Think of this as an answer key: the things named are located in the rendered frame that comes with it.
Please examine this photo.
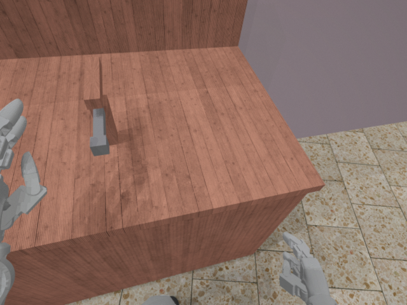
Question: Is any counter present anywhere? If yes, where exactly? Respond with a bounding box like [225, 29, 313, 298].
[0, 0, 325, 305]

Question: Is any tap lever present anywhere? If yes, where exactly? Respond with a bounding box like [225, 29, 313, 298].
[90, 108, 109, 156]

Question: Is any robot left forearm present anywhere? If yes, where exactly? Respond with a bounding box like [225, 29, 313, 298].
[0, 242, 15, 305]

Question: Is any robot left hand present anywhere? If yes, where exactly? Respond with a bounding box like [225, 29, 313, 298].
[0, 98, 47, 243]

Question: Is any robot right hand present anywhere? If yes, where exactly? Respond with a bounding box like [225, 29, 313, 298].
[280, 232, 330, 304]

